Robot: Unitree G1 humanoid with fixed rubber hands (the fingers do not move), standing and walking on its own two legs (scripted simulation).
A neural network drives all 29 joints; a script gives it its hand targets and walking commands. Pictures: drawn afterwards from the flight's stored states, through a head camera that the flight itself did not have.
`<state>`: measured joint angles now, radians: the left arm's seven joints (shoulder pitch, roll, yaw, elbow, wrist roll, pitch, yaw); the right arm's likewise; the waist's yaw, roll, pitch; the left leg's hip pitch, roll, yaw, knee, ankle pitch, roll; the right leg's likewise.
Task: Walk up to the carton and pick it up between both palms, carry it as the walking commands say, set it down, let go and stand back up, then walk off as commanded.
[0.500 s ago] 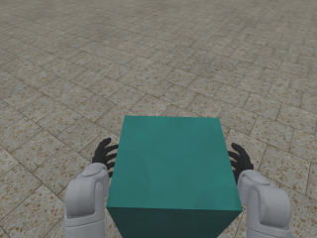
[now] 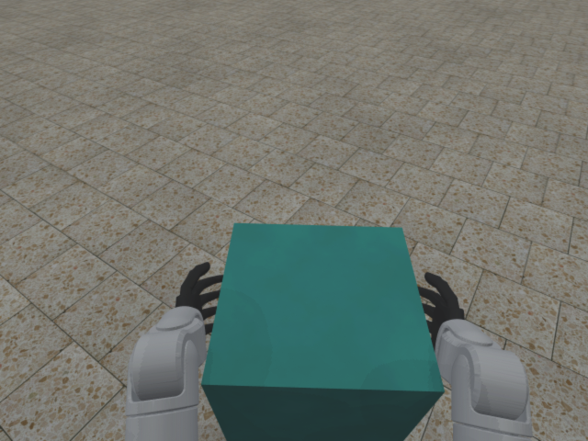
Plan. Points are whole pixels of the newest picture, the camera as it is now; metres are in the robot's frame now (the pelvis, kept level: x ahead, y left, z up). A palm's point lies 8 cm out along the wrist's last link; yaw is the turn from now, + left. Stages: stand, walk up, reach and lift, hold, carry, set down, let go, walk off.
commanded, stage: carry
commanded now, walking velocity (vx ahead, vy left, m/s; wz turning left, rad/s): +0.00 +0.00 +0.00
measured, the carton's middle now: (313, 346) +0.27 +0.00 -0.01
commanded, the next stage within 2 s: hold in 1.06 s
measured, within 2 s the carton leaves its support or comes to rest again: neither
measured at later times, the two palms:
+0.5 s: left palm (184, 339) +0.24 +0.16 +0.07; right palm (446, 351) +0.23 -0.16 +0.06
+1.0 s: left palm (178, 345) +0.23 +0.17 +0.06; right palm (441, 357) +0.23 -0.15 +0.06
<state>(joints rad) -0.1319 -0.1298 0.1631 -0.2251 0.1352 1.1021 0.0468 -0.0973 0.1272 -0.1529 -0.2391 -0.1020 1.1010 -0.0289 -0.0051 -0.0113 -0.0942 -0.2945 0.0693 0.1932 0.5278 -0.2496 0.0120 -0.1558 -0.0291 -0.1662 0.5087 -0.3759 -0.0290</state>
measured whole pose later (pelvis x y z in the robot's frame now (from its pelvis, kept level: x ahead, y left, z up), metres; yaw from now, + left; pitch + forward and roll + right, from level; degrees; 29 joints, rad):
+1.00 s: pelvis -0.03 +0.01 +0.00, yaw +0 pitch +1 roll +0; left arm -0.12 -0.13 0.16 -0.13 0.14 0.96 0.04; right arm -0.09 0.13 -0.16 -0.15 -0.12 0.96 -0.01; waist 0.00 -0.01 -0.08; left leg -0.34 0.06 0.19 0.50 -0.18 0.03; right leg -0.21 -0.04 -0.17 0.51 -0.32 -0.03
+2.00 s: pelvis -0.06 +0.01 +0.00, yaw -3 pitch -6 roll +0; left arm -0.22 -0.10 0.27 0.21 0.22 0.65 -0.01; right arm -0.25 0.15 -0.21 0.30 -0.23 0.61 0.01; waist 0.05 -0.01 0.11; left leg -0.21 0.03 0.12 0.45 -0.14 0.03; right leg -0.12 0.01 -0.08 0.49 -0.28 -0.04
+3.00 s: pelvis -0.09 +0.01 -0.08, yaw -3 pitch +29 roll -1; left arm -0.59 -0.10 0.47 0.43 0.30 0.31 -0.06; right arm -0.61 0.16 -0.46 0.50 -0.28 0.27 0.05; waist 0.06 -0.05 -0.05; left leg -1.21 0.06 0.08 0.96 -0.24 0.04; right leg -1.12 0.01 -0.09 1.03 -0.41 -0.06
